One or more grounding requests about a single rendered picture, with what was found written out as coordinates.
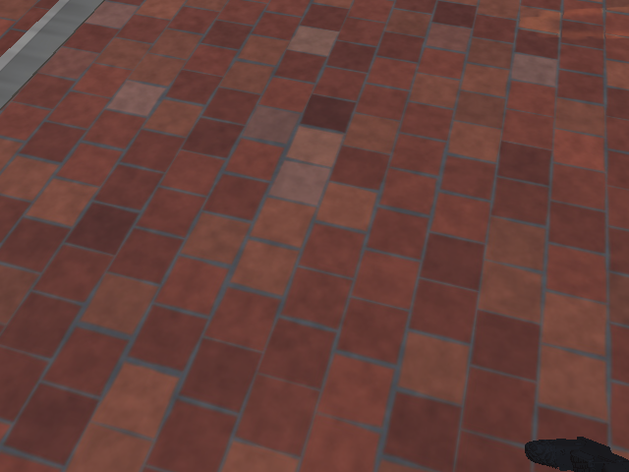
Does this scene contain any right robot hand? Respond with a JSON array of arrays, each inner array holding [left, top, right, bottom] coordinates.
[[525, 437, 629, 472]]

